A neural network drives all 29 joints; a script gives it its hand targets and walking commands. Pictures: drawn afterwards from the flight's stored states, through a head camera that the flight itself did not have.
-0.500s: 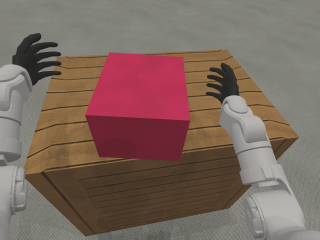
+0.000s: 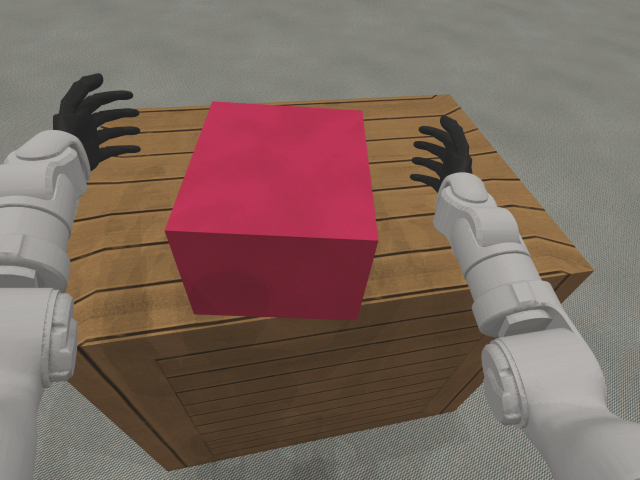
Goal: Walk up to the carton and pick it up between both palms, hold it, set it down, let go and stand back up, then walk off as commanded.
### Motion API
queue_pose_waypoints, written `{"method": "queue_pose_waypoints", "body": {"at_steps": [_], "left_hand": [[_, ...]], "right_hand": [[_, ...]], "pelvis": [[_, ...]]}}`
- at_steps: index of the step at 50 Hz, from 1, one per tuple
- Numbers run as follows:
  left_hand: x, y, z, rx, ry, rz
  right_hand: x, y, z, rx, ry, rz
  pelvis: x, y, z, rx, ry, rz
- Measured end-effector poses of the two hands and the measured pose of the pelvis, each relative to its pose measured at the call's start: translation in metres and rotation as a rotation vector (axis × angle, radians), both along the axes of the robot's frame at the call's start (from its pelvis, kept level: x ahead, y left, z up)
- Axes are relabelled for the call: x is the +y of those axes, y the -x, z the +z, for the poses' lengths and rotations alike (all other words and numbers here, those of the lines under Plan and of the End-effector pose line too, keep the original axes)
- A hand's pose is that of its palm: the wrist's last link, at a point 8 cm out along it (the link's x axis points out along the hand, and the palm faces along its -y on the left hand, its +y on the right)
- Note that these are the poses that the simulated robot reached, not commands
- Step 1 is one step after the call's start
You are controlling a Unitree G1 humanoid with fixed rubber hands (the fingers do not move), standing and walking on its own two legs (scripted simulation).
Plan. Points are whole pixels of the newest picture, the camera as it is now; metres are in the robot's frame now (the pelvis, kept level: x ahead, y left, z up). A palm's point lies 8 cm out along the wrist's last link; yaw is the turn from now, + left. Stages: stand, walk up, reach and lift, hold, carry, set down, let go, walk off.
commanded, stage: reach and lift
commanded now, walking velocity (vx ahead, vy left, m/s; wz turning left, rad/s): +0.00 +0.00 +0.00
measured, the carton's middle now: (282, 207) +0.48 +0.01 +0.06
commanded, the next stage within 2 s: none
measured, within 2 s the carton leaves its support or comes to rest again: neither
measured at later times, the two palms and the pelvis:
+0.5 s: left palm (116, 186) +0.46 +0.22 +0.14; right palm (417, 200) +0.41 -0.17 +0.13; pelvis +0.00 +0.01 +0.00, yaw +0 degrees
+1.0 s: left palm (147, 194) +0.46 +0.18 +0.12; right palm (401, 213) +0.41 -0.15 +0.11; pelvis +0.00 +0.01 +0.00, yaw +0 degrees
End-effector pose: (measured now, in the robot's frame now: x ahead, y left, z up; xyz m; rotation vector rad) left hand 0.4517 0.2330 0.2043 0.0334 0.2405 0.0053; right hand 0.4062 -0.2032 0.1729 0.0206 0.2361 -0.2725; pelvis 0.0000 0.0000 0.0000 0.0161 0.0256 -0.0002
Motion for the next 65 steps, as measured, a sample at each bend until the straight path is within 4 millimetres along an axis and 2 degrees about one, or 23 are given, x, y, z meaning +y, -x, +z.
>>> {"method": "queue_pose_waypoints", "body": {"at_steps": [4, 9, 14, 17, 26, 31, 34, 40, 42, 45, 50, 55, 65], "left_hand": [[-0.006, 0.000, -0.010, -0.022, -0.001, -0.015], [-0.014, 0.002, -0.034, 0.003, -0.004, -0.029], [-0.020, 0.006, -0.058, 0.021, -0.001, -0.041], [-0.024, 0.005, -0.065, 0.005, 0.001, -0.045], [-0.016, -0.005, -0.068, -0.027, 0.008, -0.013], [-0.015, -0.006, -0.074, -0.013, -0.001, -0.011], [-0.021, -0.008, -0.078, -0.006, 0.004, -0.024], [-0.045, -0.009, -0.081, -0.010, 0.080, -0.056], [-0.054, -0.009, -0.080, -0.016, 0.099, -0.065], [-0.054, -0.008, -0.079, -0.018, 0.083, -0.046], [-0.051, -0.006, -0.086, -0.003, 0.072, -0.040], [-0.053, -0.007, -0.090, 0.005, 0.072, -0.030], [-0.054, -0.009, -0.079, -0.025, 0.088, -0.002]], "right_hand": [[0.000, 0.002, -0.010, 0.001, -0.005, -0.008], [0.010, 0.002, -0.016, -0.023, -0.021, 0.002], [0.022, 0.003, -0.037, 0.019, -0.042, 0.010], [0.026, 0.003, -0.047, 0.031, -0.046, 0.012], [0.032, -0.010, -0.043, -0.026, -0.026, 0.018], [0.028, -0.007, -0.061, 0.030, -0.027, 0.007], [0.028, -0.007, -0.062, 0.027, -0.027, 0.007], [0.042, -0.014, -0.041, -0.068, -0.039, 0.042], [0.049, -0.014, -0.040, -0.071, -0.041, 0.054], [0.048, -0.012, -0.044, -0.054, -0.020, 0.041], [0.051, -0.006, -0.063, 0.022, 0.000, 0.044], [0.052, -0.009, -0.061, 0.009, 0.035, 0.041], [0.054, -0.010, -0.055, -0.003, 0.045, 0.039]], "pelvis": [[0.001, 0.003, 0.000, 0.003, 0.001, 0.000], [0.002, 0.005, 0.000, 0.024, 0.003, 0.000], [0.004, 0.006, 0.000, 0.045, 0.005, 0.001], [0.005, 0.006, -0.001, 0.066, 0.007, 0.001], [0.008, 0.001, -0.002, 0.146, 0.011, 0.002], [0.008, 0.001, -0.002, 0.146, 0.010, 0.002], [0.008, 0.001, -0.002, 0.149, 0.011, 0.002], [0.008, -0.001, -0.002, 0.163, 0.011, 0.002], [0.008, -0.001, -0.002, 0.163, 0.011, 0.002], [0.008, 0.000, -0.002, 0.159, 0.011, 0.002], [0.009, 0.003, -0.002, 0.150, 0.012, 0.001], [0.010, 0.003, -0.002, 0.155, 0.012, 0.002], [0.009, 0.000, -0.003, 0.180, 0.012, 0.002]]}}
